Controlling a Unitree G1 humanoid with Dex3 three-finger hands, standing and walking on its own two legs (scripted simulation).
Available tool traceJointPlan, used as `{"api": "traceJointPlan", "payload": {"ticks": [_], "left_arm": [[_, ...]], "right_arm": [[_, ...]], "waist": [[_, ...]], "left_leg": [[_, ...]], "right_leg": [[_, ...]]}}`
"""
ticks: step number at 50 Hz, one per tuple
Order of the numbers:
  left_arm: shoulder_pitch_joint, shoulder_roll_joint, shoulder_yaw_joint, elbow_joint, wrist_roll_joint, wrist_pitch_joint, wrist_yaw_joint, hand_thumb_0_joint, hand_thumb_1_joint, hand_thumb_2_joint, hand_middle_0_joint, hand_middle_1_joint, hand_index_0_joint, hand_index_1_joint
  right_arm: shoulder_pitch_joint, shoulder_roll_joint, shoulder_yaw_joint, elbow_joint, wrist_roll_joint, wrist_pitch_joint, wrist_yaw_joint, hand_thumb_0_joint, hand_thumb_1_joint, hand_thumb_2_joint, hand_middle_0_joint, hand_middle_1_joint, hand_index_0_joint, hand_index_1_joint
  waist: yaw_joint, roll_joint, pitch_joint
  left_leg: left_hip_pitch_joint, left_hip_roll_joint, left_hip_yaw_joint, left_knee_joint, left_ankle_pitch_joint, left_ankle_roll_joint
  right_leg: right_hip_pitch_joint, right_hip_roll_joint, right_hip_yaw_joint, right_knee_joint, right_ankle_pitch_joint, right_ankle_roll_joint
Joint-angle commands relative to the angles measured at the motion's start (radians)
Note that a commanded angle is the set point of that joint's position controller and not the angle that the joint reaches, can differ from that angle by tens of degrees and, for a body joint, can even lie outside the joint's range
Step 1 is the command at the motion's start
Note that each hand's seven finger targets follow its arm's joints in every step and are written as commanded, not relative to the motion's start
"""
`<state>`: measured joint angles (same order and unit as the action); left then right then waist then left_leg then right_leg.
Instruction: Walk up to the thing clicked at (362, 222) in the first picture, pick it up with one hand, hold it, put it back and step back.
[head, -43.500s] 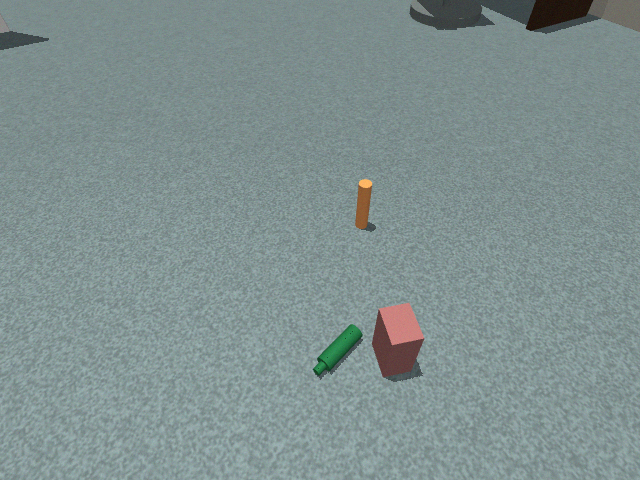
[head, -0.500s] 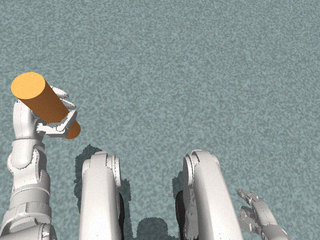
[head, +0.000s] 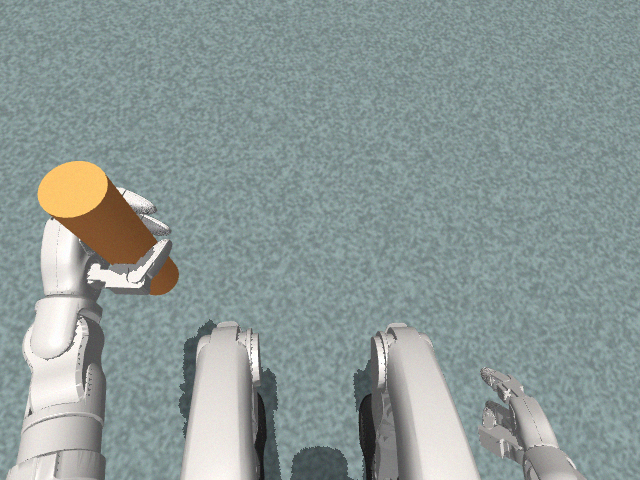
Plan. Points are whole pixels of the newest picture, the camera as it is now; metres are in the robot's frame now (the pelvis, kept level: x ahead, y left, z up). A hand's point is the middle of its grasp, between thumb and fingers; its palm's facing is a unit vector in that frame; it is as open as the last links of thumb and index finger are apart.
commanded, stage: lift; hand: left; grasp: from the side
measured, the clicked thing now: (127, 243) +0.38 +0.24 +0.00
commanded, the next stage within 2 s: hold in 1.52 s
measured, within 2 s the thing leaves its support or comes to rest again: neither
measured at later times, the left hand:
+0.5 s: hand (46, 170) +0.37 +0.22 +0.17, palm faces +0.12 -0.99 -0.03, open 7.2 cm
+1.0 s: hand out of the picture +0.37 +0.21 +0.25, palm faces +0.09 -1.00 -0.02, open 7.2 cm
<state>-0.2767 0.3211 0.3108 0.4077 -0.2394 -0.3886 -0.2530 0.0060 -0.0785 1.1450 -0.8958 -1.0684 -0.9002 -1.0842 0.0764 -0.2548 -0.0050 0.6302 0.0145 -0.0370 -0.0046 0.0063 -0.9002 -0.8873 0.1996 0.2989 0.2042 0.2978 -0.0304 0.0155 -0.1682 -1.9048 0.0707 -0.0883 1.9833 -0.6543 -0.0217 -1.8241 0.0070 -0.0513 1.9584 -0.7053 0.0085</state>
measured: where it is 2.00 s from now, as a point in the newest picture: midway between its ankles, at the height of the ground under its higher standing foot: (315, 468)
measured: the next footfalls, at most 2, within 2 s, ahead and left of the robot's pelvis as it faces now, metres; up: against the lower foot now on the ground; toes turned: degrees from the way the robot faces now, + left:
none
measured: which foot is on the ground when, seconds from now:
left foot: down 0.00-1.00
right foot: down 0.00-1.00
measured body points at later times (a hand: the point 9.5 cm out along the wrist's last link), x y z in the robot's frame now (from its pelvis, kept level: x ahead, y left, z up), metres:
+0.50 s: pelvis +0.04 +0.00 +0.15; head +0.16 +0.03 +0.58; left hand +0.36 +0.27 +0.17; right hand +0.21 -0.23 +0.04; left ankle +0.08 +0.13 -0.43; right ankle +0.07 -0.13 -0.43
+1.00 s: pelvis +0.05 +0.01 +0.22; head +0.14 +0.02 +0.66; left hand +0.36 +0.26 +0.25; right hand +0.21 -0.23 +0.11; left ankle +0.08 +0.13 -0.43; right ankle +0.07 -0.13 -0.43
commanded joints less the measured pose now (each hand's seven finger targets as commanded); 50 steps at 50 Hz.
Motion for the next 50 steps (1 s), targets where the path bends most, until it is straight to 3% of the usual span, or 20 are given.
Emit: {"api": "traceJointPlan", "payload": {"ticks": [1, 3, 5, 8, 11, 16, 19, 20, 21, 24, 26, 28, 34, 38, 42, 43, 45, 46, 49, 50], "left_arm": [[-0.207, 0.202, 0.070, -0.374, -0.035, -0.066, 0.032, 0.000, 0.410, 1.258, -1.288, -1.382, -1.315, -1.366], [-0.204, 0.183, 0.050, -0.399, -0.032, -0.051, 0.045, 0.000, 0.379, 1.255, -1.275, -1.383, -1.304, -1.366], [-0.194, 0.203, 0.070, -0.438, -0.029, -0.036, 0.065, 0.000, 0.372, 1.247, -1.274, -1.374, -1.301, -1.358], [-0.117, 0.156, 0.027, -0.458, -0.027, -0.011, 0.080, 0.000, 0.368, 1.234, -1.253, -1.357, -1.279, -1.341], [-0.093, 0.160, 0.017, -0.506, -0.027, 0.011, 0.095, 0.000, 0.374, 1.235, -1.245, -1.347, -1.269, -1.333], [-0.075, 0.125, -0.014, -0.493, -0.019, 0.033, 0.122, 0.000, 0.393, 1.242, -1.254, -1.348, -1.276, -1.336], [-0.041, 0.141, 0.005, -0.437, -0.001, 0.036, 0.138, 0.000, 0.344, 1.247, -1.273, -1.365, -1.295, -1.355], [-0.065, 0.142, -0.003, -0.447, 0.001, 0.028, 0.135, 0.000, 0.352, 1.245, -1.267, -1.357, -1.288, -1.347], [-0.079, 0.104, -0.048, -0.448, -0.001, 0.024, 0.128, 0.000, 0.342, 1.236, -1.275, -1.359, -1.296, -1.350], [-0.086, 0.138, -0.022, -0.424, 0.005, 0.018, 0.124, 0.000, 0.370, 1.230, -1.281, -1.355, -1.302, -1.345], [-0.079, 0.105, -0.065, -0.428, 0.008, 0.011, 0.116, 0.000, 0.363, 1.226, -1.282, -1.361, -1.305, -1.350], [-0.049, 0.113, -0.042, -0.390, 0.004, 0.011, 0.115, 0.000, 0.393, 1.226, -1.287, -1.359, -1.309, -1.347], [-0.071, 0.089, -0.063, -0.368, 0.001, -0.006, 0.109, 0.000, 0.373, 1.224, -1.290, -1.361, -1.310, -1.351], [-0.085, 0.093, -0.060, -0.347, 0.008, -0.019, 0.112, 0.000, 0.394, 1.227, -1.291, -1.357, -1.308, -1.349], [-0.109, 0.083, -0.087, -0.359, 0.004, -0.025, 0.099, 0.000, 0.386, 1.234, -1.290, -1.363, -1.307, -1.355], [-0.104, 0.076, -0.090, -0.369, -0.002, -0.028, 0.098, 0.000, 0.364, 1.231, -1.288, -1.366, -1.304, -1.359], [-0.108, 0.089, -0.076, -0.345, 0.003, -0.023, 0.098, 0.000, 0.366, 1.229, -1.274, -1.358, -1.291, -1.350], [-0.130, 0.081, -0.095, -0.369, 0.006, -0.025, 0.098, 0.000, 0.358, 1.230, -1.274, -1.357, -1.290, -1.351], [-0.105, 0.079, -0.064, -0.319, 0.001, -0.026, 0.109, 0.000, 0.390, 1.251, -1.272, -1.362, -1.287, -1.357], [-0.126, 0.078, -0.073, -0.339, 0.001, -0.031, 0.107, 0.000, 0.380, 1.251, -1.268, -1.362, -1.283, -1.358]], "right_arm": [[0.074, -0.171, -0.069, -0.107, 0.012, -0.033, -0.019, 0.000, -0.878, -0.888, 0.201, 0.299, 0.200, 0.299], [0.079, -0.167, -0.072, -0.110, 0.014, -0.033, -0.024, 0.000, -0.882, -0.889, 0.201, 0.299, 0.200, 0.299], [0.073, -0.162, -0.070, -0.121, 0.020, -0.036, -0.028, 0.000, -0.881, -0.889, 0.201, 0.299, 0.200, 0.299], [0.084, -0.155, -0.070, -0.128, 0.024, -0.035, -0.033, 0.000, -0.883, -0.890, 0.201, 0.299, 0.200, 0.299], [0.095, -0.144, -0.064, -0.132, 0.028, -0.042, -0.040, 0.000, -0.881, -0.890, 0.201, 0.299, 0.200, 0.299], [0.115, -0.129, -0.058, -0.121, 0.027, -0.052, -0.046, 0.000, -0.877, -0.889, 0.201, 0.300, 0.200, 0.300], [0.122, -0.122, -0.055, -0.119, 0.029, -0.056, -0.047, 0.000, -0.878, -0.889, 0.201, 0.299, 0.200, 0.299], [0.121, -0.119, -0.054, -0.120, 0.027, -0.057, -0.047, 0.000, -0.877, -0.889, 0.201, 0.299, 0.200, 0.299], [0.119, -0.118, -0.054, -0.122, 0.027, -0.061, -0.048, 0.000, -0.877, -0.889, 0.201, 0.300, 0.200, 0.300], [0.128, -0.122, -0.054, -0.118, 0.026, -0.071, -0.051, 0.000, -0.878, -0.889, 0.201, 0.300, 0.200, 0.300], [0.137, -0.119, -0.051, -0.122, 0.024, -0.072, -0.050, 0.000, -0.886, -0.890, 0.201, 0.300, 0.200, 0.300], [0.145, -0.126, -0.052, -0.120, 0.026, -0.074, -0.048, 0.000, -0.882, -0.890, 0.201, 0.300, 0.200, 0.300], [0.150, -0.119, -0.047, -0.114, 0.023, -0.076, -0.047, 0.000, -0.887, -0.891, 0.201, 0.300, 0.200, 0.300], [0.137, -0.120, -0.046, -0.121, 0.019, -0.076, -0.045, 0.000, -0.889, -0.892, 0.201, 0.300, 0.200, 0.300], [0.153, -0.121, -0.043, -0.115, 0.016, -0.076, -0.052, 0.000, -0.891, -0.893, 0.201, 0.300, 0.200, 0.300], [0.158, -0.117, -0.040, -0.117, 0.016, -0.075, -0.053, 0.000, -0.894, -0.893, 0.201, 0.300, 0.200, 0.300], [0.161, -0.119, -0.041, -0.107, 0.015, -0.074, -0.056, 0.000, -0.890, -0.893, 0.201, 0.300, 0.200, 0.300], [0.155, -0.112, -0.037, -0.110, 0.013, -0.073, -0.057, 0.000, -0.891, -0.893, 0.201, 0.300, 0.200, 0.300], [0.157, -0.106, -0.037, -0.107, 0.012, -0.071, -0.061, 0.000, -0.887, -0.893, 0.201, 0.300, 0.200, 0.300], [0.153, -0.105, -0.033, -0.105, 0.012, -0.071, -0.060, 0.000, -0.888, -0.893, 0.201, 0.300, 0.200, 0.300]], "waist": [[0.016, 0.116, -0.660], [0.005, 0.118, -0.636], [0.013, 0.105, -0.618], [0.006, 0.105, -0.619], [0.003, 0.090, -0.623], [-0.010, 0.099, -0.521], [-0.008, 0.068, -0.463], [-0.011, 0.081, -0.469], [-0.018, 0.087, -0.436], [-0.014, 0.102, -0.420], [-0.017, 0.113, -0.419], [-0.004, 0.108, -0.410], [-0.013, 0.095, -0.355], [0.003, 0.092, -0.321], [-0.013, 0.069, -0.336], [-0.004, 0.070, -0.352], [-0.007, 0.068, -0.322], [-0.012, 0.068, -0.302], [-0.005, 0.031, -0.301], [-0.004, 0.048, -0.293]], "left_leg": [[0.618, -0.030, 0.014, -0.310, 0.185, 0.045], [0.643, -0.028, 0.015, -0.345, 0.181, 0.044], [0.665, -0.029, 0.010, -0.392, 0.146, 0.043], [0.750, -0.028, 0.002, -0.448, 0.197, 0.039], [0.816, -0.033, 0.017, -0.485, 0.285, 0.044], [0.881, -0.035, 0.022, -0.568, 0.314, 0.041], [0.904, -0.039, 0.024, -0.622, 0.313, 0.042], [0.922, -0.041, 0.028, -0.640, 0.305, 0.041], [0.943, -0.041, 0.030, -0.668, 0.280, 0.036], [0.998, -0.042, 0.029, -0.724, 0.277, 0.031], [1.061, -0.041, 0.025, -0.765, 0.301, 0.026], [1.110, -0.038, 0.018, -0.795, 0.353, 0.022], [1.177, -0.038, 0.023, -0.876, 0.363, 0.018], [1.211, -0.039, 0.022, -0.939, 0.316, 0.015], [1.258, -0.044, 0.043, -0.957, 0.370, 0.020], [1.269, -0.047, 0.052, -0.953, 0.406, 0.020], [1.294, -0.044, 0.051, -0.978, 0.418, 0.019], [1.291, -0.047, 0.058, -0.985, 0.396, 0.021], [1.289, -0.049, 0.066, -1.004, 0.393, 0.026], [1.309, -0.047, 0.062, -1.022, 0.400, 0.022]], "right_leg": [[0.349, 0.021, 0.001, -0.329, 0.226, -0.041], [0.381, 0.020, 0.005, -0.367, 0.227, -0.038], [0.419, 0.019, 0.009, -0.406, 0.202, -0.038], [0.491, 0.017, 0.005, -0.452, 0.252, -0.033], [0.597, 0.019, 0.013, -0.518, 0.337, -0.027], [0.676, 0.018, 0.017, -0.608, 0.372, -0.024], [0.740, 0.015, 0.017, -0.659, 0.381, -0.023], [0.759, 0.014, 0.022, -0.681, 0.376, -0.023], [0.760, 0.012, 0.023, -0.702, 0.354, -0.025], [0.803, 0.011, 0.019, -0.747, 0.351, -0.028], [0.829, 0.010, 0.013, -0.772, 0.370, -0.030], [0.856, 0.011, 0.000, -0.786, 0.401, -0.033], [0.923, 0.011, -0.003, -0.859, 0.413, -0.031], [0.954, 0.010, -0.005, -0.900, 0.375, -0.031], [1.033, 0.011, 0.002, -0.952, 0.434, -0.026], [1.066, 0.008, 0.010, -0.963, 0.472, -0.024], [1.070, 0.011, 0.006, -0.980, 0.479, -0.025], [1.080, 0.009, 0.013, -0.999, 0.468, -0.022], [1.136, 0.006, 0.019, -1.032, 0.474, -0.017], [1.139, 0.007, 0.014, -1.032, 0.474, -0.020]]}}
